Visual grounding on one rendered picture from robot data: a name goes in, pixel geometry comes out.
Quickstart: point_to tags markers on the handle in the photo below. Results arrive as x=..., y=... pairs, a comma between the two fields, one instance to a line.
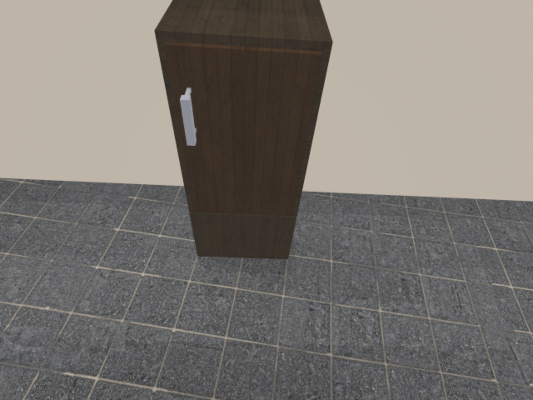
x=187, y=116

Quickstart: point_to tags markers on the cupboard door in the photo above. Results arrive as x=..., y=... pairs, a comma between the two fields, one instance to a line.
x=252, y=109

